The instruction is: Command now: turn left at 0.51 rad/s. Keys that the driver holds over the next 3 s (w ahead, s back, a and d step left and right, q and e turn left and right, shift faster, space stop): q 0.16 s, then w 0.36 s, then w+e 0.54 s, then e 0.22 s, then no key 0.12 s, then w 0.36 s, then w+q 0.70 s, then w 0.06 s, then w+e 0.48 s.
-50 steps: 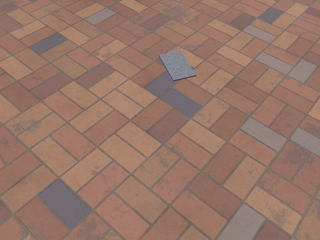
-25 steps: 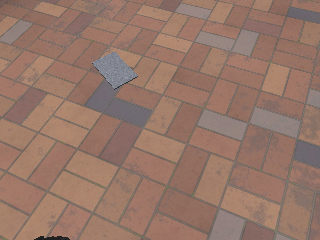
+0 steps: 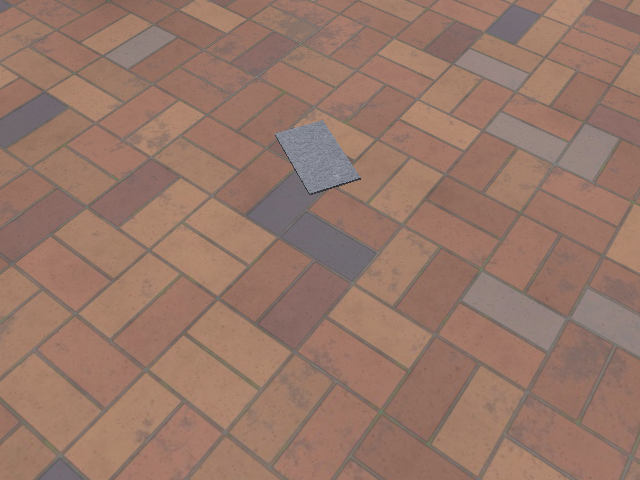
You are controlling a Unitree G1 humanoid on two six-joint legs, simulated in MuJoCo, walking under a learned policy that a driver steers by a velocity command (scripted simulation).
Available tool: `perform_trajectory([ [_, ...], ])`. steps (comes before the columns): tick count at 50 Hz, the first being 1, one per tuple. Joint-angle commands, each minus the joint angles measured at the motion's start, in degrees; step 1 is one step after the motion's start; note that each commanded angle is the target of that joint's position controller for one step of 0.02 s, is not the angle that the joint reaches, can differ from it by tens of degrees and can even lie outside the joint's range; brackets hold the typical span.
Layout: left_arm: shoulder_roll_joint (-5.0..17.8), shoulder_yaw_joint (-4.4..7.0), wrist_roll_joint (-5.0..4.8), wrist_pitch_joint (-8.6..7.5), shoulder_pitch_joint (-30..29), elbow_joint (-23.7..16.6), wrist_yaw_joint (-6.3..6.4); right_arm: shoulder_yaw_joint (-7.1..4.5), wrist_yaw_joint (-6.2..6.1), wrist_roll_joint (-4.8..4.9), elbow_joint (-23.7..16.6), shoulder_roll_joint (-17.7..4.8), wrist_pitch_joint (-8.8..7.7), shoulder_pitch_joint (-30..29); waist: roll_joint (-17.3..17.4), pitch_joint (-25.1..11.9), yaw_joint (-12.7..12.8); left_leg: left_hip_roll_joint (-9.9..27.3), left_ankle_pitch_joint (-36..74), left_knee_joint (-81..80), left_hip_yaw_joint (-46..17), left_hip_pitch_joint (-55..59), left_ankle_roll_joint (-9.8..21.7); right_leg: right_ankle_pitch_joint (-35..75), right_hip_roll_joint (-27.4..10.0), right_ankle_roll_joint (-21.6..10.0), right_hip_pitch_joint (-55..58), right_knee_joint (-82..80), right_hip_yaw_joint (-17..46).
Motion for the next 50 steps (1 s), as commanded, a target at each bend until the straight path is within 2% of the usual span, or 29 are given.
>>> perform_trajectory([
  [1,3.2,0.43,-0.59,-1.12,-0.2,-3.5,-0.82,-2.97,-0.32,0.29,-4.6,-10.2,0.42,-1.9,10.7,-9.9,0.3,11.6,26.4,-4.3,-14.9,10.6,11.3,2.6,0.7,0.3,2.2,-8.9,0.2],
  [4,4.8,1.36,-0.24,-1.49,5.1,-1.7,-1.39,-2.63,-0.28,1.15,-5.7,-9.1,0.84,-4.6,9.8,-8.9,3.2,8.0,14.2,-2.2,-16.3,5.3,7.7,14.8,-0.1,-1.6,12.9,-25.6,-0.7],
  [5,7.8,2.23,0.47,-1.4,6.9,-1.5,-1.07,-2.0,-0.33,0.54,-5.8,-6.9,0.82,-2.8,4.6,-10.0,2.6,4.8,2.7,3.5,-13.7,-1.5,4.7,17.6,-7.6,-4.3,20.4,-27.2,5.1],
  [6,13.1,3.22,1.64,-0.7,5.8,-2.3,-0.52,-1.1,0.04,-0.25,-6.5,-3.2,0.38,0.1,-12.3,-8.8,-0.3,-4.7,-18.2,16.0,-3.6,-14.0,0.7,29.8,-21.1,-11.8,24.5,-27.8,19.7],
  [7,11.6,2.77,3.43,-1.11,5.6,-3.0,-0.84,-2.45,0.06,-0.54,-6.8,-7.7,-0.36,-0.2,-13.6,-8.5,1.3,-3.1,-25.5,29.1,-2.5,-16.8,-1.8,32.0,-28.0,-19.3,19.4,-29.4,26.6],
  [8,8.5,1.77,3.21,-1.65,2.6,-3.9,-0.75,-3.71,0.17,-0.03,-5.8,-11.1,-0.32,0.1,-8.3,-6.4,0.2,-1.3,-21.9,36.1,-3.5,-16.7,-2.4,29.6,-25.5,-19.4,17.1,-29.6,22.0],
  [9,6.8,1.34,2.22,-1.95,0.7,-3.8,-0.63,-3.92,0.08,0.0,-4.6,-10.8,0.13,0.9,-6.3,-5.4,-0.5,-0.4,-17.1,37.8,-2.6,-17.4,-2.7,19.8,-21.1,-16.5,16.6,-30.2,16.9],
  [10,5.8,1.01,1.04,-2.18,0.7,-3.6,-0.44,-3.62,-0.1,-0.34,-4.1,-9.4,0.54,0.9,-6.5,-4.5,0.1,0.2,-12.9,38.2,-2.1,-19.4,-3.2,9.1,-18.3,-14.6,17.5,-31.7,14.7],
  [11,5.7,0.76,0.33,-2.32,2.0,-2.8,-0.13,-3.05,0.09,-0.51,-4.5,-7.7,0.54,-0.2,-7.8,-3.4,1.2,0.4,-10.1,38.6,-1.7,-21.0,-3.6,3.7,-17.4,-14.5,17.9,-33.3,14.2],
  [13,5.9,0.64,0.32,-2.63,5.7,-1.3,0.29,-2.11,0.71,0.04,-5.8,-5.5,-0.43,-2.8,-8.8,-2.3,3.1,0.4,-7.1,34.6,0.3,-22.2,-3.8,-2.3,-16.3,-14.7,19.6,-36.0,13.0],
  [17,7.7,1.08,0.04,-3.73,9.3,0.5,0.0,-0.57,1.51,-0.35,-6.7,-3.0,-2.65,-6.5,-8.0,-2.1,5.2,2.8,-5.2,20.4,4.0,-18.5,-3.4,1.5,-17.1,-15.0,22.1,-37.6,10.6],
  [19,9.2,1.48,-0.29,-3.96,9.6,1.0,-0.49,0.05,2.05,-0.19,-6.9,-2.2,-3.51,-7.4,-8.5,-1.4,5.5,3.0,-5.7,13.6,6.5,-12.7,-2.6,3.6,-16.9,-14.9,18.8,-37.8,8.4],
  [21,10.3,1.78,-0.71,-4.03,11.1,1.8,-1.16,0.08,2.51,0.2,-6.9,-2.9,-4.02,-7.4,-8.9,-0.6,5.7,2.3,-6.3,8.6,8.1,-7.9,-1.5,3.6,-17.2,-15.3,16.2,-37.2,7.6],
  [23,10.7,1.82,-1.48,-3.74,11.1,2.3,-1.76,-0.02,2.84,0.58,-6.2,-3.3,-4.38,-5.2,-8.1,-0.4,3.9,1.4,-2.5,1.9,9.4,-1.3,0.3,2.6,-17.6,-15.0,13.3,-35.6,7.3],
  [25,8.6,0.97,-1.5,-3.58,11.1,2.9,-2.19,-0.64,2.7,0.69,-3.6,-4.0,-4.35,1.3,-6.1,-2.3,0.2,-0.1,0.2,-3.2,10.1,11.6,2.2,3.6,-15.8,-13.0,7.1,-30.2,5.1],
  [26,5.5,-0.17,-0.72,-3.89,10.2,2.9,-2.47,-1.41,2.23,0.98,-2.2,-5.6,-4.22,7.5,-4.3,-5.1,-2.9,2.7,-0.5,-3.9,6.0,21.0,3.7,5.1,-13.2,-10.4,2.0,-22.5,1.8],
  [27,0.1,-1.94,0.59,-4.62,8.2,0.6,-2.98,-2.53,1.48,-0.15,-1.7,-10.7,-4.18,13.8,8.8,-9.0,-5.1,16.1,-5.8,-8.6,-12.6,31.9,8.4,-0.2,-6.5,-5.6,-10.7,-1.6,-5.1],
  [28,2.8,-1.19,-0.66,-5.65,7.0,-1.4,-2.5,-3.52,1.98,-0.7,-1.6,-14.3,-4.66,15.6,15.0,-8.1,-5.5,24.6,-15.5,-15.0,-28.9,30.5,15.6,-9.6,-3.1,-4.6,-21.8,11.9,-3.2],
  [29,7.3,0.04,-1.81,-5.84,7.0,-1.0,-2.47,-2.07,2.34,-0.8,-2.0,-9.3,-5.53,13.0,9.6,-4.1,-4.6,23.3,-20.2,-15.9,-26.0,27.1,15.5,-6.8,-6.8,-5.6,-24.9,18.7,1.5],
  [30,7.7,0.28,-2.44,-5.77,7.5,-0.3,-2.82,-1.11,2.52,-0.8,-2.4,-6.2,-6.22,10.1,9.8,-1.2,-3.0,20.1,-19.8,-16.8,-20.0,24.5,13.3,-1.2,-8.0,-6.5,-25.7,19.5,2.6],
  [32,6.7,0.43,-1.48,-5.24,7.5,0.7,-2.89,-0.47,2.75,-0.7,-2.6,-4.1,-6.81,5.7,7.8,1.8,-0.9,16.8,-7.8,-19.2,-10.3,19.9,10.5,6.9,-9.5,-6.0,-24.2,17.0,3.8],
  [33,5.6,0.29,-1.36,-4.91,7.8,1.1,-3.04,-0.38,2.65,-1.15,-2.7,-3.7,-7.06,4.9,7.3,2.0,-0.2,15.3,-1.2,-19.9,-5.9,17.9,9.5,10.3,-9.4,-5.5,-22.2,16.6,4.1],
  [36,3.2,-0.2,-1.3,-4.06,7.9,1.1,-3.06,-0.71,2.3,-1.84,-1.9,-3.7,-7.8,5.4,5.1,1.1,0.4,13.8,12.2,-20.6,3.0,16.4,9.2,17.6,-8.0,-3.4,-21.3,13.2,4.4],
  [39,2.0,-0.88,-0.72,-3.98,3.8,-0.9,-3.47,-0.89,1.86,-1.54,-1.3,-4.5,-7.9,5.0,4.5,2.3,-0.1,12.5,14.8,-22.1,9.4,13.5,8.5,25.7,-7.4,-2.6,-17.6,1.9,1.7],
  [42,0.4,-1.88,-0.48,-4.11,-2.3,-3.6,-4.54,-1.31,1.3,-0.99,0.3,-5.8,-7.68,7.6,3.2,4.3,-2.3,13.7,16.1,-23.0,13.0,14.0,8.1,29.3,-7.1,-3.7,-15.1,-6.0,-2.0],
  [45,0.8,-1.95,-0.77,-4.27,-5.6,-6.1,-5.74,-1.67,1.17,-0.24,1.7,-6.7,-6.67,9.5,2.8,4.7,-2.4,15.7,24.0,-19.6,15.0,20.8,7.6,25.4,-6.2,-6.1,-15.9,-10.4,-3.8],
  [48,3.8,-0.53,-0.96,-3.94,-2.5,-7.2,-6.28,-2.31,0.42,-0.16,1.4,-9.3,-5.11,8.8,6.2,-1.0,1.3,16.3,54.5,-7.7,17.2,25.7,5.9,16.5,-1.3,-9.6,-7.9,-10.4,-8.5],
  [49,6.1,0.66,-1.14,-3.68,3.3,-6.2,-6.11,-2.43,0.13,-0.3,1.2,-10.0,-4.47,8.6,6.9,-4.9,4.6,15.8,61.1,1.0,17.6,25.2,5.2,14.3,0.9,-11.1,-0.3,-10.3,-9.4],
  [50,9.1,2.34,-1.22,-3.44,12.1,-4.2,-5.41,-2.29,-0.15,-0.04,0.8,-10.3,-4.23,7.7,5.7,-9.6,9.6,14.0,58.8,13.2,18.8,18.9,3.6,17.1,2.5,-13.5,14.0,-13.8,-8.6],
])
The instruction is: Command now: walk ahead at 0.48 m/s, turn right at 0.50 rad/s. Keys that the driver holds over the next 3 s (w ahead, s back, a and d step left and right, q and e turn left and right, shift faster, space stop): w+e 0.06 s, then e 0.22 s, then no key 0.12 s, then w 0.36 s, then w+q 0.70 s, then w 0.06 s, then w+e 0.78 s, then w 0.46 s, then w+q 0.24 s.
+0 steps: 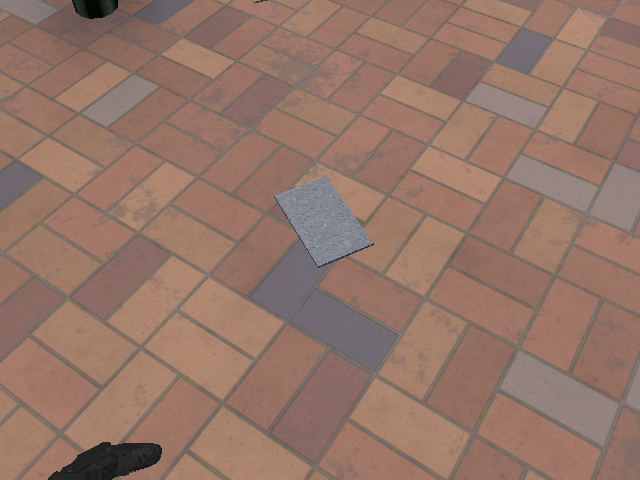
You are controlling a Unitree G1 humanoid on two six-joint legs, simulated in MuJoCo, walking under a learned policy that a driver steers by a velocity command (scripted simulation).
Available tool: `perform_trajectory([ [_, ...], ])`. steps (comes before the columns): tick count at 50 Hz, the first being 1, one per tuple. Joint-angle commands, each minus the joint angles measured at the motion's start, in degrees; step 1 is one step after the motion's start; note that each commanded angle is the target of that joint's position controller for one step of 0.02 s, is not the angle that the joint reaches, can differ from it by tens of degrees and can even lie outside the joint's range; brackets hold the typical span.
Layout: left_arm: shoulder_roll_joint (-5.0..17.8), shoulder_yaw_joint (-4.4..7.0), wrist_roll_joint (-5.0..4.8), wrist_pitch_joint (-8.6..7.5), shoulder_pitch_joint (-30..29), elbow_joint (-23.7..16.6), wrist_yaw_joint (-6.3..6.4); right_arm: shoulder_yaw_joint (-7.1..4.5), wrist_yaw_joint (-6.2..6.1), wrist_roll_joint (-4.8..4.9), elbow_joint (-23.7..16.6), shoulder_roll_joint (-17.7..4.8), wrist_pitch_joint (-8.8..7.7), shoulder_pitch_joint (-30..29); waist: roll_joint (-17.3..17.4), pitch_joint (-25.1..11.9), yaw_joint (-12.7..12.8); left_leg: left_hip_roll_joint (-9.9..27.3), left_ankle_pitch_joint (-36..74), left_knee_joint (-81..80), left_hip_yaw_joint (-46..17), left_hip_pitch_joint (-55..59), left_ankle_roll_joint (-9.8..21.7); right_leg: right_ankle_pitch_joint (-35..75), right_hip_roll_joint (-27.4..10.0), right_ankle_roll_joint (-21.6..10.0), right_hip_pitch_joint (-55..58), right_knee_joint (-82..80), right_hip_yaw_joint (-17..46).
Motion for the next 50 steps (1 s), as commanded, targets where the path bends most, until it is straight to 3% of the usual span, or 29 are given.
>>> perform_trajectory([
  [1,15.2,6.1,-0.15,0.83,21.9,0.6,2.04,-1.71,-0.97,-0.73,-5.6,-10.1,-0.46,-1.8,-0.5,-15.1,14.0,9.0,49.2,39.9,-1.7,-22.7,3.1,-2.6,-3.4,-7.1,40.1,-1.8,11.4],
  [2,19.0,6.41,-0.53,0.53,19.0,-1.0,2.38,0.78,0.13,-1.28,-8.4,-2.4,-2.27,2.7,-14.1,-22.0,7.0,-4.7,-3.9,62.3,-8.8,-46.4,-0.8,-13.8,-18.6,-19.5,56.7,-9.6,46.7],
  [3,14.6,5.09,0.15,0.09,20.2,-1.4,2.37,-0.11,1.2,0.58,-9.3,-7.7,-4.77,-3.0,-6.9,-25.2,11.3,-3.0,-3.9,65.8,-21.1,-51.9,0.8,-18.2,-19.4,-18.4,56.9,-16.1,51.7],
  [4,12.1,4.38,0.78,-0.45,17.7,-1.4,2.45,-0.33,1.55,2.35,-11.3,-9.0,-5.63,-8.3,-4.3,-16.1,10.8,-0.6,-0.2,63.4,-20.4,-54.0,1.7,-9.8,-17.8,-15.5,49.5,-16.4,42.1],
  [5,11.1,3.95,0.77,-0.91,13.5,-1.8,2.34,-0.14,1.16,1.47,-11.6,-8.3,-5.9,-9.3,1.9,-9.0,7.2,1.7,3.1,57.6,-19.6,-52.0,1.7,3.3,-14.9,-13.4,38.8,-16.0,34.1],
  [6,9.3,3.56,0.86,-1.09,9.7,-2.6,2.52,-0.7,0.6,-0.37,-11.0,-9.0,-5.46,-9.2,2.9,-6.9,4.9,3.6,4.4,53.0,-19.1,-48.2,1.1,14.4,-12.8,-11.9,31.7,-15.4,28.2],
  [7,8.9,3.32,1.4,-0.96,7.8,-3.7,2.86,-1.03,0.53,-1.04,-10.9,-9.4,-4.6,-8.1,1.9,-5.5,3.1,4.2,4.8,51.9,-18.8,-44.2,0.3,21.9,-11.4,-11.8,25.8,-16.1,24.8],
  [9,9.6,3.57,1.41,-0.92,6.8,-3.4,3.31,-0.78,0.37,-1.67,-10.8,-7.9,-2.99,-6.2,0.8,-5.0,1.4,4.0,6.0,47.3,-17.4,-40.9,-1.7,30.9,-10.0,-12.1,19.0,-16.9,21.3],
  [12,11.6,4.17,1.06,-0.09,7.3,-2.3,4.41,0.14,-0.21,-2.12,-12.0,-5.4,-1.72,-8.9,-0.8,-5.8,1.7,1.3,13.1,36.2,-15.4,-39.2,-3.7,35.7,-6.2,-10.0,14.5,-15.5,16.3],
  [15,11.1,4.11,0.1,1.81,8.4,-1.3,5.54,0.67,0.21,-1.53,-12.9,-4.7,-1.45,-13.6,-3.2,-8.6,3.8,-1.4,24.6,24.6,-15.1,-35.0,-4.1,28.4,-3.3,-5.9,14.7,-12.8,14.8],
  [18,10.0,3.56,0.38,2.8,10.6,-0.1,5.99,0.65,1.17,-0.84,-13.6,-5.3,-1.62,-17.3,-4.4,-9.0,6.2,-1.9,27.6,17.6,-16.2,-34.6,-3.4,20.8,-5.4,-4.8,19.0,-10.1,18.5],
  [20,9.3,3.13,0.86,2.97,10.9,0.1,5.94,-0.01,1.57,-1.16,-14.1,-6.8,-2.01,-17.5,-5.0,-8.9,6.0,-1.8,24.3,14.1,-17.2,-34.2,-1.6,19.1,-7.3,-4.4,22.5,-6.3,22.3],
  [22,8.0,2.43,0.9,2.71,9.7,0.1,5.7,-0.24,1.88,-1.48,-13.6,-6.4,-2.73,-14.9,-5.6,-8.9,3.5,-1.3,27.8,7.6,-16.2,-28.2,1.3,10.9,-6.9,-3.1,22.1,-3.2,24.3],
  [23,5.7,1.65,1.47,2.21,11.0,0.1,5.49,-0.43,1.66,-2.24,-13.7,-7.5,-3.18,-13.3,-4.0,-10.2,3.2,2.3,33.4,6.0,-19.1,-21.5,3.6,4.3,-4.1,-1.3,19.8,0.5,23.3],
  [24,3.4,0.79,2.68,1.51,16.9,0.4,5.14,-1.03,1.32,-2.86,-14.4,-11.0,-3.08,-11.6,5.7,-14.3,5.7,11.1,36.9,6.8,-29.0,-11.0,8.8,-14.3,1.2,1.0,13.9,9.7,18.7],
  [25,4.5,0.64,1.07,1.15,20.0,0.6,4.91,-2.21,1.27,-2.19,-11.6,-12.7,-1.97,-6.6,17.2,-15.2,5.0,19.4,19.1,1.1,-46.8,-4.7,18.4,-30.1,5.4,4.0,1.5,20.0,11.4],
  [26,9.0,1.61,0.25,1.03,15.8,0.2,4.81,-1.74,1.58,-0.64,-10.8,-10.0,-1.91,-2.7,12.6,-11.4,1.5,20.2,-0.6,-3.6,-54.9,-4.6,19.5,-32.7,3.2,5.4,-6.6,28.7,11.4],
  [27,10.5,2.28,0.06,1.18,11.7,-0.3,4.69,-1.26,1.54,-0.43,-10.5,-8.7,-1.91,-3.2,8.1,-7.8,0.7,18.3,-9.9,-4.8,-52.3,-7.4,17.2,-27.7,1.3,5.6,-9.4,32.4,11.9],
  [29,9.6,2.37,1.05,1.32,8.1,-1.2,4.59,-1.0,1.31,-0.7,-11.1,-8.3,-1.66,-7.0,6.5,-3.4,1.7,14.7,-6.2,-6.3,-44.1,-14.2,14.3,-21.2,-1.7,6.1,-9.7,31.3,9.6],
  [31,6.6,1.73,1.09,0.63,8.4,-0.7,4.35,-0.69,1.14,-1.02,-11.2,-7.3,-1.59,-8.1,7.7,-3.1,2.7,10.5,0.3,-8.2,-36.3,-19.0,12.6,-17.6,-2.9,6.1,-4.4,25.0,7.6],
  [34,3.9,0.79,1.24,-0.16,7.7,-0.3,4.11,-1.09,1.14,-0.26,-11.0,-8.1,-1.52,-8.5,9.4,-4.8,2.4,8.2,7.5,-9.1,-28.8,-22.3,13.0,-14.2,-2.4,6.5,3.1,14.5,4.6],
  [39,4.7,0.57,0.66,-1.19,4.1,-1.2,3.4,-1.77,1.89,0.79,-9.2,-10.4,-0.72,-5.3,9.1,-4.5,0.8,10.0,7.9,-7.9,-27.8,-24.0,13.6,-7.6,-1.4,6.2,10.6,0.9,3.2],
  [42,5.5,1.34,0.6,-1.98,9.0,0.3,3.44,-1.01,1.9,1.05,-8.6,-8.8,0.11,-5.2,7.1,-4.6,4.7,7.8,4.2,-3.2,-28.2,-29.7,11.1,-5.2,-0.2,4.8,22.4,-6.5,2.6],
  [43,6.7,1.92,0.59,-2.15,13.7,1.3,3.88,-0.23,1.88,0.82,-8.8,-6.3,0.05,-6.1,6.3,-5.7,7.3,5.7,2.7,1.5,-27.2,-34.1,9.0,-6.3,-2.9,3.9,29.5,-7.8,5.2],
  [44,10.2,2.82,1.52,-2.21,21.3,2.3,4.62,1.26,2.02,0.17,-10.2,-1.2,-0.3,-8.6,-1.8,-8.2,10.7,0.2,-0.2,17.3,-21.9,-42.0,5.1,-14.3,-13.8,0.9,38.0,-12.9,17.7],
  [45,16.6,4.48,2.28,-1.71,24.3,3.3,4.47,1.53,1.61,0.84,-13.2,-0.5,-1.34,-7.8,-14.3,-7.5,9.9,-4.0,-5.2,32.0,-15.7,-55.6,3.3,-30.4,-24.3,-6.4,41.5,-20.1,36.9],
  [46,13.8,4.02,1.93,-2.16,23.8,3.6,4.32,0.07,1.19,1.5,-13.1,-6.0,-1.78,-8.3,-11.1,-4.7,10.3,-0.9,-4.7,42.0,-19.6,-60.0,3.3,-37.8,-25.1,-9.2,38.5,-21.4,40.8],
  [47,10.0,2.88,1.33,-2.69,21.3,3.3,4.29,-0.69,1.37,1.72,-12.5,-7.8,-1.72,-8.2,-9.9,-1.8,9.0,0.2,0.6,45.2,-21.2,-62.6,3.8,-36.2,-22.3,-7.3,37.6,-21.5,36.1],
  [50,6.2,1.66,1.93,-3.22,14.7,2.7,4.29,-0.88,1.83,0.84,-11.1,-6.0,-0.91,-8.5,-7.0,0.8,5.9,2.8,12.6,44.1,-21.6,-59.2,2.7,-14.3,-16.9,-3.1,31.8,-23.7,19.9],
])
Over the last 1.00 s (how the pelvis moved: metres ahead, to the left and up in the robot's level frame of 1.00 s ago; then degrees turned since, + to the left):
0.26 0.04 -0.03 -1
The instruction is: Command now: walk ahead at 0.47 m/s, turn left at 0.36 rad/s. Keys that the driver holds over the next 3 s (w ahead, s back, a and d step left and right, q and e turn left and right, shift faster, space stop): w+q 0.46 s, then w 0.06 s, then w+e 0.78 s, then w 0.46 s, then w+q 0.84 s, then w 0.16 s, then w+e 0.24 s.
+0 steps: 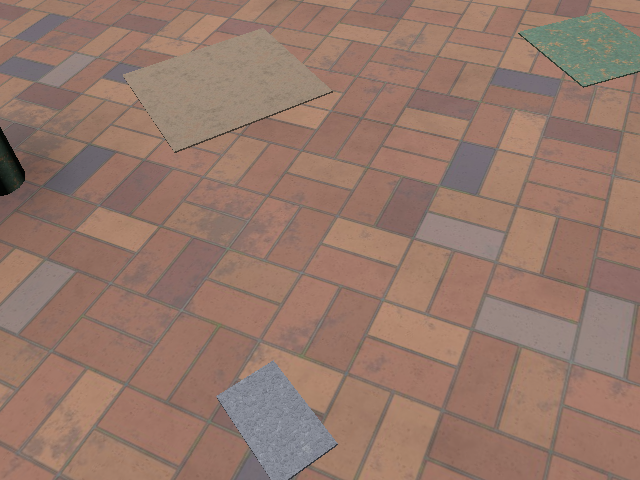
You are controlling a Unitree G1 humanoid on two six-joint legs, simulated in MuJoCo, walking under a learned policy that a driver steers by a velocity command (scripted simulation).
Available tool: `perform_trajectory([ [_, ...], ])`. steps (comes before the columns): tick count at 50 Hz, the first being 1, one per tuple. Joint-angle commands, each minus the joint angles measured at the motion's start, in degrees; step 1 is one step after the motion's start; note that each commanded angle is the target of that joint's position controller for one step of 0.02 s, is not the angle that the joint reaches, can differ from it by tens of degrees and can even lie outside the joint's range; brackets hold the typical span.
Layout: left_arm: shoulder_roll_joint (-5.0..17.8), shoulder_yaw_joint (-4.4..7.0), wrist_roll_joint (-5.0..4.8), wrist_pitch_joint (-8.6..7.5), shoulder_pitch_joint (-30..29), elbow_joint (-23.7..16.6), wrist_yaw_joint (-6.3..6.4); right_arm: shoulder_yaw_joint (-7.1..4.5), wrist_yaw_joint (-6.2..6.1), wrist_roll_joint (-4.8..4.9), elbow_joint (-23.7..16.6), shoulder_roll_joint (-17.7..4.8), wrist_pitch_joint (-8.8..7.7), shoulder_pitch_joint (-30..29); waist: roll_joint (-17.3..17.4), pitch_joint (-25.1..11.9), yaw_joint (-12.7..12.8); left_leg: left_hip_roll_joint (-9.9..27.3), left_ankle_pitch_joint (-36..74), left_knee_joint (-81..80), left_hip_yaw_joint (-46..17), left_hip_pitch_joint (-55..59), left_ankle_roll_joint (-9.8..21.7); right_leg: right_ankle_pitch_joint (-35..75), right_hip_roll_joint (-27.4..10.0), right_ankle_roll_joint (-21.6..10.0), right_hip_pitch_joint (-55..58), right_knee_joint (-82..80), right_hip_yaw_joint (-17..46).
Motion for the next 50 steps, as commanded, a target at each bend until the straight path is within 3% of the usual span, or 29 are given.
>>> perform_trajectory([
  [1,6.7,1.86,0.65,-1.02,1.5,-1.6,0.32,-1.36,0.31,-0.25,-5.3,-3.9,-0.75,-4.5,-9.9,5.6,1.9,4.5,8.6,3.5,-3.6,-19.9,-0.8,1.9,-14.7,-7.2,12.1,-16.7,14.2],
  [6,8.1,2.32,0.63,-0.98,1.9,0.4,0.9,-0.5,1.11,-0.35,-7.7,-1.1,-0.15,-9.3,-7.2,5.8,2.3,4.5,19.9,-7.9,-0.5,-16.0,-2.5,18.0,-12.5,-6.6,10.1,-17.4,1.3],
  [9,9.7,2.59,0.19,-0.52,4.0,1.9,1.31,0.36,2.38,-0.46,-10.0,0.4,-0.28,-15.5,-6.4,7.8,4.5,4.3,24.0,-17.1,3.4,-12.6,-1.5,19.1,-13.0,-6.1,10.2,-17.7,-2.7],
  [12,11.0,2.97,-0.65,0.44,6.4,3.6,1.28,0.48,3.72,-0.11,-12.2,0.2,-0.33,-19.5,-5.6,9.1,5.1,3.7,21.1,-22.2,5.6,-12.6,0.8,24.9,-15.0,-5.7,15.6,-15.5,-4.7],
  [15,13.7,3.74,-1.03,1.65,6.0,3.6,1.82,-0.74,4.39,-0.35,-13.0,-2.5,-0.05,-17.6,-8.1,5.0,1.8,-0.8,13.2,-23.5,9.9,-4.8,4.3,52.3,-15.7,-4.2,20.1,-6.0,-7.5],
  [16,14.6,4.03,-0.98,2.12,5.8,3.4,2.14,-1.74,4.25,-0.37,-12.2,-4.4,0.22,-12.9,-9.1,1.8,-1.2,-2.9,10.7,-23.5,10.9,1.6,5.8,60.6,-15.5,-3.8,20.3,1.4,-8.2],
  [17,14.7,4.02,-1.12,2.37,5.1,3.1,2.4,-3.34,3.66,-0.19,-10.2,-7.2,0.45,-4.3,-8.2,-2.8,-6.1,-4.8,13.3,-26.6,10.6,14.4,8.0,60.8,-14.3,-2.6,15.8,12.4,-9.2],
  [18,13.8,3.53,-0.62,1.89,5.2,2.0,2.55,-5.02,2.33,-0.14,-8.1,-10.7,1.21,4.5,-4.4,-7.6,-10.5,-0.9,14.3,-28.0,2.6,32.3,10.6,46.1,-12.1,-0.5,2.4,28.2,-8.9],
  [19,4.0,0.38,1.68,0.37,12.4,-1.2,1.17,-5.6,1.69,-0.02,-8.4,-17.1,0.86,2.7,12.1,-13.8,-2.4,15.9,9.2,-30.1,-29.9,54.1,21.7,-15.5,-0.5,3.0,-24.7,50.8,-5.0],
  [20,9.2,1.04,-0.31,-2.07,6.4,-2.2,0.2,-4.5,1.55,-0.33,-9.5,-12.7,0.34,6.1,6.3,-22.8,-7.4,20.0,0.1,-39.6,-44.9,56.5,24.6,-18.7,1.7,2.6,-30.3,57.6,8.2],
  [21,11.7,1.89,-2.58,-3.06,-0.6,-4.5,-0.13,-3.7,1.6,-0.96,-8.5,-10.1,-0.22,4.0,3.5,-13.4,-8.2,17.6,3.2,-41.7,-35.9,50.3,20.6,-12.8,-1.3,1.7,-34.5,56.2,8.8],
  [22,10.6,1.39,-2.14,-3.59,-2.0,-5.4,0.19,-3.31,1.54,-0.61,-8.6,-9.0,-0.57,0.2,-1.3,-6.9,-5.3,15.0,8.8,-42.2,-28.8,40.5,18.5,-7.7,-3.7,1.2,-33.1,50.7,8.3],
  [23,10.4,1.55,-0.73,-3.5,-1.9,-4.8,0.62,-2.83,1.49,-0.73,-9.2,-7.6,-0.7,-3.8,-3.4,-3.1,-2.5,12.6,15.2,-42.8,-23.6,31.9,17.2,-5.7,-5.2,1.7,-29.5,45.9,7.9],
  [25,10.5,1.98,-0.03,-1.86,1.5,-3.7,0.53,-1.99,1.24,-1.87,-9.9,-5.4,-1.01,-7.5,-1.5,-1.1,1.2,10.6,22.8,-45.5,-17.9,22.0,16.6,-3.3,-7.2,2.9,-22.6,41.8,7.7],
  [26,9.6,1.81,0.27,-1.18,2.3,-3.3,0.52,-1.91,1.16,-1.64,-9.3,-5.3,-1.32,-7.7,-1.3,-0.6,1.7,10.2,25.7,-46.3,-15.8,19.1,16.8,-2.7,-7.4,3.8,-21.4,39.8,6.7],
  [29,6.7,0.83,0.45,-0.01,-0.7,-3.8,0.63,-1.92,0.63,-1.57,-6.5,-6.5,-2.0,-5.9,-0.2,1.9,0.8,8.9,30.1,-48.5,-8.2,14.5,15.6,5.5,-8.0,5.7,-21.6,31.0,4.7],
  [32,5.6,0.14,-0.13,-0.3,-6.7,-4.5,0.06,-1.65,0.35,-1.61,-4.8,-6.7,-2.09,-4.6,0.4,3.5,-2.2,6.3,25.4,-49.1,-2.2,14.2,12.2,19.5,-7.0,4.5,-19.5,17.9,3.5],
  [34,5.4,-0.06,-0.91,-0.58,-10.4,-5.3,-0.55,-1.77,0.46,-1.53,-3.3,-7.8,-2.32,-2.5,0.5,4.3,-4.2,7.7,20.6,-50.1,-1.9,16.2,11.4,24.9,-5.8,3.5,-18.4,12.4,2.9],
  [38,6.6,0.24,-1.52,-0.61,-14.8,-7.7,-1.91,-2.14,0.56,-1.3,-0.4,-8.7,-1.89,-0.1,0.0,6.5,-5.7,12.4,21.2,-48.4,-2.0,27.3,10.7,20.0,-4.7,0.6,-24.5,7.4,4.2],
  [41,7.2,0.64,-1.22,-0.44,-13.7,-8.8,-2.89,-2.6,-0.04,-1.01,0.5,-9.5,-0.88,-0.6,0.7,5.5,-3.9,14.3,33.4,-43.4,-0.4,33.9,8.7,10.9,-2.7,-2.0,-24.2,6.1,3.4],
  [42,8.2,1.17,-1.05,-0.25,-10.7,-8.4,-2.9,-2.73,-0.3,-1.09,0.3,-10.0,-0.53,-1.6,1.5,3.1,-2.1,13.7,43.8,-39.3,0.9,34.4,7.7,8.3,-0.9,-3.0,-19.5,6.0,1.5],
  [43,9.8,2.26,-0.84,-0.05,-4.6,-7.0,-2.69,-2.7,-0.63,-1.14,0.0,-10.1,0.0,-2.9,1.1,-1.0,1.5,11.9,53.7,-30.8,3.4,33.3,6.3,8.8,1.7,-4.4,-10.4,4.7,-0.9],
  [44,12.9,3.81,-0.84,0.17,3.7,-5.2,-2.2,-2.11,-1.22,-1.53,-0.8,-8.9,0.22,-2.7,-0.7,-6.4,5.2,9.3,52.7,-18.4,6.2,26.6,4.1,12.1,1.2,-6.6,3.3,4.8,1.7],
  [45,19.4,5.54,-0.47,0.35,9.8,-5.2,-1.73,-0.57,-1.12,-2.3,-3.3,-4.9,-0.89,2.8,-11.6,-14.5,4.3,2.0,30.2,4.5,8.6,3.7,-0.5,8.5,-12.7,-16.0,26.3,4.4,26.6],
  [46,16.2,4.7,-1.68,0.42,11.6,-4.8,-1.86,0.36,-0.41,-2.85,-2.7,-3.4,-2.35,2.2,-17.2,-19.6,4.9,-5.4,-10.5,15.7,1.0,-9.5,-2.1,1.4,-18.4,-20.7,35.6,-5.6,47.9],
  [47,12.9,3.56,-1.49,0.64,10.4,-5.2,-1.65,-0.5,0.68,-0.79,-3.9,-7.3,-3.76,-1.6,-12.7,-14.7,6.2,-1.5,-8.9,19.0,-3.8,-15.8,-0.9,-5.5,-17.6,-17.9,33.5,-7.6,43.9],
  [48,12.0,3.34,-1.06,0.85,7.2,-6.1,-1.39,-0.26,1.02,0.15,-5.2,-7.5,-4.54,-6.0,-7.8,-8.2,5.8,1.0,-4.7,16.7,-2.6,-16.9,-0.2,-4.4,-15.6,-16.0,26.0,-8.2,36.9],
  [49,11.3,3.07,-0.73,1.07,3.9,-6.6,-1.29,-0.23,0.85,-0.9,-5.9,-7.1,-4.92,-8.4,-3.1,-2.6,3.9,3.0,-1.5,11.0,-1.7,-15.8,-0.1,0.7,-13.6,-14.9,17.3,-9.4,31.9],
  [50,9.9,2.54,-0.3,1.02,1.6,-7.4,-1.1,-0.71,0.48,-2.01,-5.9,-7.5,-4.63,-8.5,-3.0,-0.8,1.9,4.8,1.1,6.5,-1.8,-12.2,-0.5,6.3,-11.8,-14.2,11.6,-10.7,28.4],
])
Over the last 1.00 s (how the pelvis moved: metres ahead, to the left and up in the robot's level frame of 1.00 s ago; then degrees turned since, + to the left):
0.39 -0.08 0.03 -12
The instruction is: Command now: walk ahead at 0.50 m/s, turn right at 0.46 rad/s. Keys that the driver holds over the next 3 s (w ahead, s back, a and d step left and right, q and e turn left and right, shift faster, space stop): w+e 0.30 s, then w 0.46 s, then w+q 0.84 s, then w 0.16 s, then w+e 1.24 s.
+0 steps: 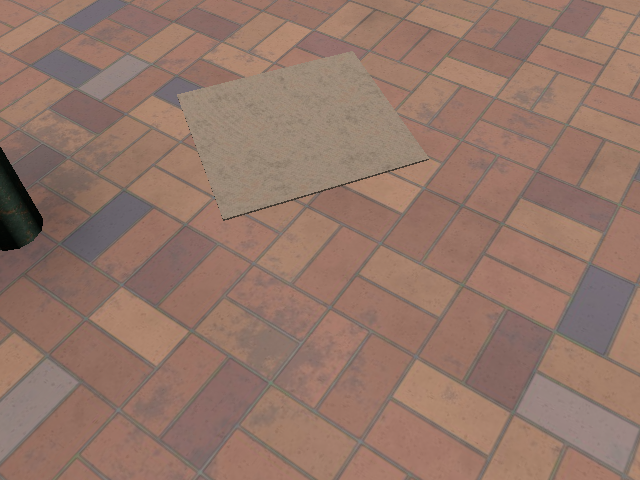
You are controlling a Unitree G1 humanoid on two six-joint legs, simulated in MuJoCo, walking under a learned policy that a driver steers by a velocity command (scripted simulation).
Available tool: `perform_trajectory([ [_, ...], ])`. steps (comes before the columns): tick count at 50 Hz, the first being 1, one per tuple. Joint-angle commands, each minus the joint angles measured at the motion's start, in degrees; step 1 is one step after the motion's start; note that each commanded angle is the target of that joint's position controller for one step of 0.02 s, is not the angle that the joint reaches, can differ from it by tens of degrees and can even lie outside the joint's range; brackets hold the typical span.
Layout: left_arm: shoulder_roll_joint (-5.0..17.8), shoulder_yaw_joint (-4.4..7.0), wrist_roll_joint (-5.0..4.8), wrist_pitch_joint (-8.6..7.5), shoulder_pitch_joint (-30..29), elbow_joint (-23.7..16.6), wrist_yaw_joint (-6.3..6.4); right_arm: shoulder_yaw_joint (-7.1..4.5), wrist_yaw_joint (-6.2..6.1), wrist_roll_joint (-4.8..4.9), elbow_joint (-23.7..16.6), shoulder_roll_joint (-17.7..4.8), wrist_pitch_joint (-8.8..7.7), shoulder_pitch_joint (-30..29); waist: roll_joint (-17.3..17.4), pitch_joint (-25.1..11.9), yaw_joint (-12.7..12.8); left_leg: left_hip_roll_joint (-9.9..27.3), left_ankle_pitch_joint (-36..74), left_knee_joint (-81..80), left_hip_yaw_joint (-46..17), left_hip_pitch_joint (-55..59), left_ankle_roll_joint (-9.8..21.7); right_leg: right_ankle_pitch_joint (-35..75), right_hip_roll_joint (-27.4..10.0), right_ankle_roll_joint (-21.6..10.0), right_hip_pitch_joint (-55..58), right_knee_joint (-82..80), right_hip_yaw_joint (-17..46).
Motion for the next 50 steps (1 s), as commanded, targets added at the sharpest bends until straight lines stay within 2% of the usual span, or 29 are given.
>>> perform_trajectory([
  [1,7.1,1.88,0.73,-0.03,3.3,-3.8,0.75,-1.81,-0.18,-1.08,-7.1,-6.8,-1.84,-4.1,-2.8,-4.8,0.7,5.4,4.6,-2.9,-3.2,-17.3,-0.7,4.6,-15.2,-11.3,17.3,-16.4,24.2],
  [4,8.0,2.24,0.32,-0.18,3.0,-3.6,1.54,-1.47,-0.7,-1.44,-6.6,-5.2,-0.54,-2.9,-3.9,-3.9,-0.6,5.1,7.8,-9.5,-1.5,-15.2,-3.6,12.2,-13.1,-12.0,11.3,-17.9,19.0],
  [8,9.4,2.81,-0.38,0.35,5.7,-1.9,2.67,-0.55,-0.8,-1.31,-8.3,-2.8,-0.59,-11.4,-4.6,-2.4,2.2,2.7,22.7,-26.4,-1.0,-11.7,-5.4,10.4,-9.1,-8.8,7.6,-17.3,14.5],
  [10,9.6,2.97,-0.63,0.78,7.7,-1.0,2.99,-0.41,-0.38,-0.75,-9.0,-2.6,-1.02,-15.2,-5.2,-2.3,3.8,0.9,27.3,-32.3,-0.8,-8.7,-5.4,7.6,-8.9,-7.7,7.5,-16.4,15.4],
  [13,9.2,3.03,-1.04,1.47,9.9,0.1,3.2,-0.95,0.27,-0.08,-9.8,-3.9,-1.71,-18.0,-5.6,-2.3,4.5,0.0,26.3,-37.4,-2.6,-7.6,-4.4,4.9,-10.5,-7.0,12.1,-12.9,20.1],
  [16,8.9,3.19,-0.67,2.07,9.2,0.2,3.42,-1.94,0.61,0.18,-9.1,-5.8,-2.43,-15.4,-7.7,-2.8,2.4,0.1,20.4,-40.0,-2.9,-4.2,-1.9,6.6,-12.4,-5.7,16.6,-8.1,24.1],
  [17,7.9,2.94,-0.5,2.2,8.6,0.2,3.35,-2.41,0.48,-0.02,-7.9,-6.3,-2.7,-11.5,-8.0,-4.1,0.4,0.1,20.9,-42.2,-1.6,1.1,-0.4,9.6,-11.5,-4.8,16.5,-5.2,23.4],
  [18,5.6,2.12,-0.15,2.05,8.6,0.0,3.09,-3.18,0.17,-0.78,-6.8,-7.8,-3.02,-5.9,-6.9,-8.7,-2.2,2.7,20.9,-42.3,-2.8,11.1,2.0,12.7,-8.8,-3.2,14.8,2.3,20.8],
  [19,2.7,0.94,0.89,1.85,9.6,-0.9,2.97,-3.86,-0.23,-1.45,-6.1,-10.6,-2.99,2.5,-0.4,-16.7,-5.2,12.0,18.7,-41.0,-13.0,25.7,5.9,2.6,-5.0,-1.1,7.7,17.8,16.0],
  [20,0.4,0.18,-1.01,1.29,18.1,-1.3,2.93,-5.12,0.36,-1.44,-3.0,-14.4,-2.13,7.0,19.7,-20.8,-1.6,22.3,5.5,-46.5,-39.2,40.4,15.2,-22.9,2.5,2.7,-12.4,34.6,9.7],
  [21,6.0,0.98,-1.41,1.04,16.7,0.1,3.08,-3.96,0.75,0.34,-3.7,-8.9,-1.96,6.1,12.4,-16.0,-3.2,22.4,-6.5,-49.5,-42.8,38.1,14.3,-22.9,-1.5,3.2,-19.3,41.0,11.7],
  [22,8.4,1.7,-1.17,0.98,9.8,-0.6,2.95,-3.19,0.56,0.41,-3.9,-6.0,-1.69,3.8,6.6,-8.7,-4.7,19.9,-5.0,-50.1,-34.1,31.7,12.1,-17.6,-3.2,3.4,-21.0,42.3,10.9],
  [23,7.7,1.59,-0.57,0.84,5.8,-1.6,3.02,-2.8,0.54,-0.31,-4.2,-5.6,-1.36,1.3,2.5,-5.2,-3.9,17.6,1.9,-50.9,-27.8,25.6,11.1,-14.0,-4.9,3.6,-19.9,41.2,8.7],
  [24,7.0,1.63,0.12,0.46,3.1,-2.4,2.83,-2.48,0.5,-0.56,-3.8,-4.8,-1.16,-0.1,1.8,-2.3,-3.2,15.7,8.5,-52.1,-23.6,21.2,11.3,-11.5,-6.4,3.8,-19.7,38.1,8.1],
  [25,6.1,1.59,0.11,0.29,3.1,-2.7,2.46,-2.07,0.36,-1.03,-3.5,-4.1,-1.22,-0.7,3.4,-2.2,-1.8,14.2,13.1,-53.1,-20.2,18.3,11.0,-9.9,-7.9,3.8,-17.2,35.8,7.3],
  [27,4.0,1.12,-0.02,0.35,3.9,-2.5,2.05,-1.88,0.4,-0.5,-2.6,-3.6,-1.36,-0.5,5.4,-2.8,-0.7,12.7,18.5,-54.9,-16.1,16.1,11.6,-9.4,-8.9,4.3,-15.0,31.4,5.1],
  [30,1.9,0.05,0.61,0.2,-0.7,-4.1,1.78,-2.57,0.1,0.25,-1.2,-6.5,-1.21,0.5,4.3,-1.6,-1.5,12.9,23.3,-57.4,-11.8,14.3,12.8,-4.9,-10.0,5.4,-15.3,21.7,2.9],
  [32,1.1,-0.46,0.52,-0.2,-4.2,-4.7,1.42,-2.77,-0.07,0.43,-0.4,-7.6,-0.79,1.2,3.8,-1.3,-2.6,11.8,24.6,-58.1,-8.4,13.5,11.9,1.8,-9.7,5.5,-13.2,14.1,1.9],
  [35,1.4,-0.53,0.01,-0.64,-9.0,-5.6,0.85,-2.74,-0.07,0.96,1.3,-8.5,-0.24,3.8,3.8,-0.8,-4.4,11.1,25.0,-57.7,-5.3,13.0,10.5,9.4,-8.0,5.6,-8.7,5.9,0.5],
  [39,2.9,0.01,-0.34,-1.02,-13.1,-7.5,0.09,-2.84,-0.19,1.52,3.5,-9.3,0.78,6.8,4.0,0.6,-4.4,14.0,25.9,-55.0,-6.9,17.4,9.1,7.1,-7.0,3.5,-6.8,0.5,0.8],
  [40,3.6,0.37,-0.3,-1.2,-12.1,-7.5,0.02,-2.93,-0.34,1.54,3.9,-9.7,1.16,6.8,4.1,0.3,-3.1,14.4,28.0,-53.3,-7.5,18.2,8.5,5.6,-6.5,2.8,-4.5,-0.9,0.7],
  [41,4.7,1.01,-0.11,-1.38,-8.6,-6.6,0.13,-3.0,-0.5,1.61,3.9,-10.2,1.47,5.9,4.0,-1.3,-0.5,13.6,33.5,-49.4,-6.8,17.7,7.6,5.3,-5.4,1.9,1.4,-3.0,-0.2],
  [42,6.9,2.3,0.23,-1.38,-1.6,-4.5,0.58,-2.63,-0.58,1.43,3.8,-9.4,1.57,5.8,3.0,-5.6,3.0,10.8,38.8,-41.4,-5.0,15.4,6.2,5.4,-4.8,0.5,12.1,-4.2,-0.9],
  [43,10.6,3.59,1.08,-1.26,8.3,-2.9,1.27,-1.41,-0.57,0.36,2.3,-6.6,1.32,4.9,-0.4,-13.5,7.5,7.6,30.3,-26.6,-2.7,6.3,3.9,6.0,-12.6,-2.7,27.9,-2.1,6.4],
  [44,15.9,4.75,1.67,-0.55,13.0,-2.1,1.63,0.66,-0.56,0.09,1.0,0.1,0.4,11.6,-15.5,-22.2,5.7,-0.8,-1.0,-5.4,1.8,-14.3,-0.2,-1.4,-27.8,-10.5,46.7,-5.4,29.7],
  [45,11.0,3.65,1.2,-0.28,14.3,-1.6,1.52,-0.4,-0.51,1.42,2.0,-4.4,-0.2,10.5,-13.9,-23.0,7.4,-0.2,-10.4,3.4,-4.8,-20.6,-0.3,-11.3,-28.6,-11.9,44.6,-11.1,39.0],
  [46,8.4,2.67,0.79,-0.4,10.8,-1.5,1.53,-1.66,-0.42,2.52,0.8,-8.1,-0.33,5.9,-10.2,-13.7,6.9,2.5,-6.2,5.8,-5.0,-24.3,0.2,-12.4,-26.6,-9.5,37.6,-12.6,31.0],
  [48,4.7,1.51,0.97,-0.81,3.7,-1.4,1.23,-1.85,-0.66,1.55,0.1,-7.0,0.27,1.6,-7.0,-5.6,3.6,6.2,1.9,1.8,-3.3,-21.7,-0.2,-5.6,-21.9,-7.2,24.6,-16.2,19.2],
  [50,3.2,1.37,1.48,-1.82,0.5,-0.8,0.98,-1.92,-0.73,1.4,0.8,-4.7,1.83,3.4,-7.7,-3.3,0.5,7.8,6.1,-0.7,-3.7,-15.9,-0.7,0.4,-19.6,-6.3,16.9,-20.1,12.1],
])
Over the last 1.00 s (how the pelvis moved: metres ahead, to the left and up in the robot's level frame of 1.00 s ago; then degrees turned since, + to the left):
0.56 0.08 -0.01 9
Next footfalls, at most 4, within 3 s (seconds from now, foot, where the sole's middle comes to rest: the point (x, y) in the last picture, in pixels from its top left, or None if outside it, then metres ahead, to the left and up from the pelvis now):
0.36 left None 0.40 0.11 -0.77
0.86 right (445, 416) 0.58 -0.21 -0.77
1.38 left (341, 292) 0.90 0.00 -0.77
1.88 right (396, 195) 1.22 -0.16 -0.77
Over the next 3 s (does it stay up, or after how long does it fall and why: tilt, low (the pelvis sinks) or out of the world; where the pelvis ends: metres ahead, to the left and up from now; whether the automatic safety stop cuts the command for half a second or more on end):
stays up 1.61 -0.14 -0.01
